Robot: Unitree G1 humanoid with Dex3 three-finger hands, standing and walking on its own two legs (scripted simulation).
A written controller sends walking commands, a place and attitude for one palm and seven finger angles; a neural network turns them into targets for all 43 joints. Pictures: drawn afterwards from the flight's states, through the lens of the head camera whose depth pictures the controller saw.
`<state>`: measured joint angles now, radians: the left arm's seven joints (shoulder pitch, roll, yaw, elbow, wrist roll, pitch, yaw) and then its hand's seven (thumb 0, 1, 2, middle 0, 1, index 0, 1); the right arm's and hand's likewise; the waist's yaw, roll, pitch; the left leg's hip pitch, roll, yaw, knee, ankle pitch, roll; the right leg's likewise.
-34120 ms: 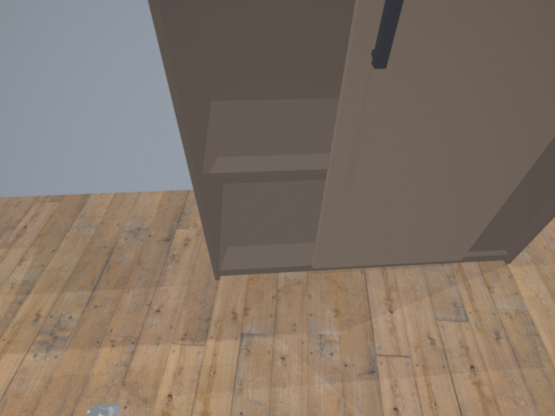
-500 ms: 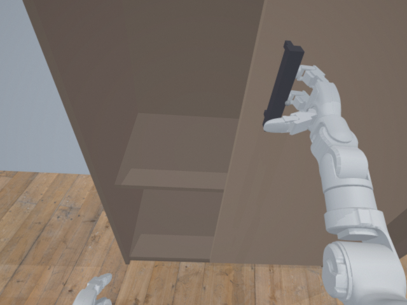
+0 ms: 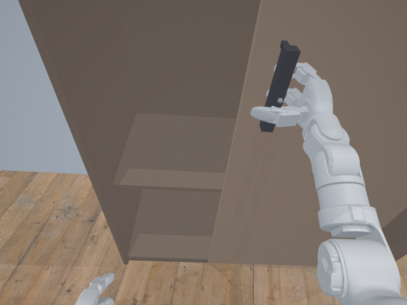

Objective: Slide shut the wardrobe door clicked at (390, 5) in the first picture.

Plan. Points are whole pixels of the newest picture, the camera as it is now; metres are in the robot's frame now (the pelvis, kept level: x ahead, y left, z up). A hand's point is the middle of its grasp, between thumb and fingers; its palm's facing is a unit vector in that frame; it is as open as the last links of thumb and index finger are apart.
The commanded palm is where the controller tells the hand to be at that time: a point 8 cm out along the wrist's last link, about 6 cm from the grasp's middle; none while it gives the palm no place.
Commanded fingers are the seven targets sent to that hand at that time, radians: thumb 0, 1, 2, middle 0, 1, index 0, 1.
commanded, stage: grip the handle and tug to test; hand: right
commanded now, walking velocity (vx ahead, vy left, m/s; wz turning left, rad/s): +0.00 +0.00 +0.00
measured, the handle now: (275, 88) +0.48 -0.08 +0.23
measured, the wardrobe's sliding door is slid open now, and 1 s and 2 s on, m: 0.39 0.39 0.38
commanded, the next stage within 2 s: tug the door sideways, standing still in 1.14 s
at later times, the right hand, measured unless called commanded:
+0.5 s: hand (277, 101) +0.42 -0.08 +0.24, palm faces -0.06 +1.00 -0.01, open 7.3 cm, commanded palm +0.40 -0.14 +0.23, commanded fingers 0.00 -0.90 -0.90 0.45 1.40 0.45 1.40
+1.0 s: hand (272, 100) +0.42 -0.07 +0.24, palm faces -0.06 +1.00 +0.01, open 6.5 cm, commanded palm +0.39 -0.14 +0.23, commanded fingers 0.00 -0.90 -0.90 0.45 1.40 0.45 1.40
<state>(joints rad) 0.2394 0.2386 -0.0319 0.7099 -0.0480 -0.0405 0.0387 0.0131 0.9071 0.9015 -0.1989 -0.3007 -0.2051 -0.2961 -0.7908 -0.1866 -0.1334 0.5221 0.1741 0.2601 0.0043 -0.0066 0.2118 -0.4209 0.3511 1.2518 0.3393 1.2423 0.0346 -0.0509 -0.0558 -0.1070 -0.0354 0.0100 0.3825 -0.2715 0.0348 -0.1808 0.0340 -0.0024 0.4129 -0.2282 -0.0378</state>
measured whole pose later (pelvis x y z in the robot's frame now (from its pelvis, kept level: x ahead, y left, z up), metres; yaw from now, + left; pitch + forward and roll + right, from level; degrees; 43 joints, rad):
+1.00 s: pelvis +0.00 +0.01 +0.00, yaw +1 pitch -1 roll +0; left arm 0.25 0.24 -0.03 0.69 -0.05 -0.03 0.05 0.01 0.91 0.90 -0.20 -0.30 -0.21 -0.30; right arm -0.75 -0.19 -0.17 0.49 0.17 0.26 -0.01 0.00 -0.62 -0.78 0.38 1.38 0.32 1.35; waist 0.06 -0.05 -0.06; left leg -0.10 -0.05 -0.01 0.37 -0.25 0.05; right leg -0.17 0.01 -0.02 0.40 -0.22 -0.03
